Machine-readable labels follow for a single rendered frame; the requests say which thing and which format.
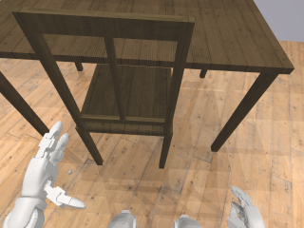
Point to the table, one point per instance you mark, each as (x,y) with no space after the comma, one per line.
(228,35)

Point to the chair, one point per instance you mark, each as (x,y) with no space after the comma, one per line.
(128,100)

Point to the robot right hand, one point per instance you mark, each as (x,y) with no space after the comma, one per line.
(248,214)

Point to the left robot shin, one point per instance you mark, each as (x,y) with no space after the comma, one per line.
(126,211)

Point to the robot left hand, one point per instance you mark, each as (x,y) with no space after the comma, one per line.
(44,165)

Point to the robot left forearm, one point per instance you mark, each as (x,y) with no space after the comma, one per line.
(28,212)

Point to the robot left thigh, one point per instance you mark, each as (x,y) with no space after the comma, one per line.
(123,220)

